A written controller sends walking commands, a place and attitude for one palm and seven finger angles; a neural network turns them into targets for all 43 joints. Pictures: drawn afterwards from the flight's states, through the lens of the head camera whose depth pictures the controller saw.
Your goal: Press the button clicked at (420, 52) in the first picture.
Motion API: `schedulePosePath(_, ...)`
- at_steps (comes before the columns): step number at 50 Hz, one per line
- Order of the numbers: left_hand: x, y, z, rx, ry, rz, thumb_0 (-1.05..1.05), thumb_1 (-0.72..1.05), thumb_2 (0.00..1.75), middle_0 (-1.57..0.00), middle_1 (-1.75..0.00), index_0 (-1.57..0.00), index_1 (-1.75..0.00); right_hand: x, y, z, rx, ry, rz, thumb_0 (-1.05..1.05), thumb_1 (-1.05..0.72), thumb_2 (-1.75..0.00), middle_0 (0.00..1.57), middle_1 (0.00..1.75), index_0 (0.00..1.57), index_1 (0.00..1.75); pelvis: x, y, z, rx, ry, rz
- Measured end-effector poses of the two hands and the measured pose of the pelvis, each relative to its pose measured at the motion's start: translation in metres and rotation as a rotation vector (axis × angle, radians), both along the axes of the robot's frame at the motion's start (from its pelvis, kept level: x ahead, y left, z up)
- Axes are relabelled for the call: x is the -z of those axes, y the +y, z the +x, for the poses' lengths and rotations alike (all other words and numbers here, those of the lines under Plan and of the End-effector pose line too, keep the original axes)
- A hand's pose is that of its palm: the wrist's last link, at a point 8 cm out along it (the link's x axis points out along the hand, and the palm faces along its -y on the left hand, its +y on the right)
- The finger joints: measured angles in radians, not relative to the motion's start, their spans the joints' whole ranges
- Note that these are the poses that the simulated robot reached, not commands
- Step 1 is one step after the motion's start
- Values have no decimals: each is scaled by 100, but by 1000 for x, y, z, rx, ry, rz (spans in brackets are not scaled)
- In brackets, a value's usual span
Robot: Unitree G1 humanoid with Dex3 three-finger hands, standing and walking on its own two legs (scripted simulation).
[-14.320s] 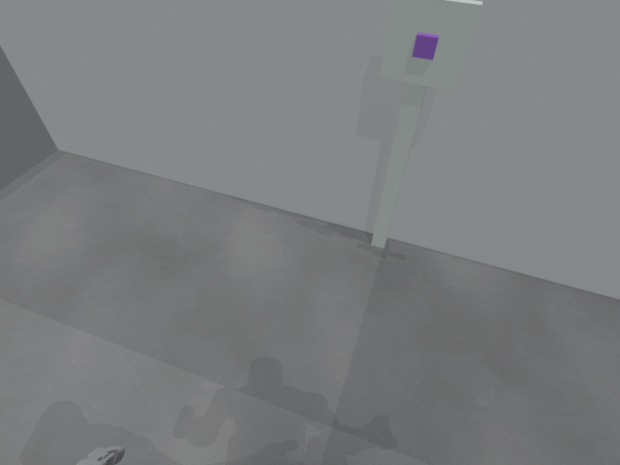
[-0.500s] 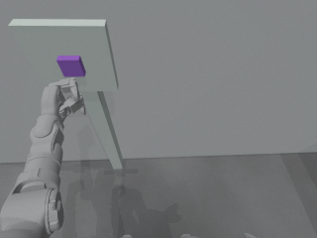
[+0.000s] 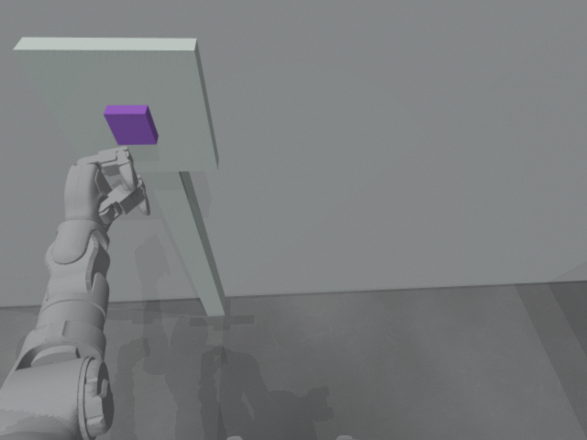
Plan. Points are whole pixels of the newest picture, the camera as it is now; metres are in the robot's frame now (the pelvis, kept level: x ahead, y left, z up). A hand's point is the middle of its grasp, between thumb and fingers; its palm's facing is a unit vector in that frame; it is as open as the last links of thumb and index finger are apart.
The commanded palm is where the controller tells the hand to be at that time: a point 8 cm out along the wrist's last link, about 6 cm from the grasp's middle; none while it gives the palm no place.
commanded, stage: aim a knuckle at the button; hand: left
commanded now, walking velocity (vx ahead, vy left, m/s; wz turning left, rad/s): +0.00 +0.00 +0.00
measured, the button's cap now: (133, 123) +0.53 +0.24 +0.12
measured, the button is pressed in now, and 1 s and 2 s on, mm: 0 4 12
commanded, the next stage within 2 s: press the button with the knuckle in 0.22 s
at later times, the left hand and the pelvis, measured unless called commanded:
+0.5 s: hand (149, 181) +0.44 +0.20 +0.09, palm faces +0.08 -1.00 -0.02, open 3.1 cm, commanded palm +0.42 +0.25 +0.09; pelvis +0.00 -0.01 +0.00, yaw +0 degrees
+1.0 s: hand (149, 165) +0.48 +0.21 +0.09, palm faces +0.06 -1.00 -0.01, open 3.0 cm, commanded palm +0.46 +0.25 +0.09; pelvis +0.00 -0.01 -0.01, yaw +0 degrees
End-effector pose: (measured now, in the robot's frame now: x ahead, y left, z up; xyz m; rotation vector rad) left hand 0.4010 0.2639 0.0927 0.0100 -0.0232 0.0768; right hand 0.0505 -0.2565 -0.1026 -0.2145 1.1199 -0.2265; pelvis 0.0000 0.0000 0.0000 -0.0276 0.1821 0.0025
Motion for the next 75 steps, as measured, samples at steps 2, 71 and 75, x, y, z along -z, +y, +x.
schedulePosePath(2,-1,-3,0,16,9,0,2,90,90,-130,-150,-130,-150,0,0,7,-13,-19,0,1,-91,-90,20,30,20,30,0,1,-1,-5,0,-1)
schedulePosePath(71,3,0,64,8,61,0,0,79,95,-130,-150,-135,-150,10,-4,-67,21,187,-46,0,-91,-90,20,30,20,30,16,0,-15,-25,105,-24)
schedulePosePath(75,3,1,65,6,60,1,0,78,96,-130,-150,-136,-150,9,-5,-77,22,192,-55,0,-91,-90,20,30,20,30,18,0,-20,-26,111,-27)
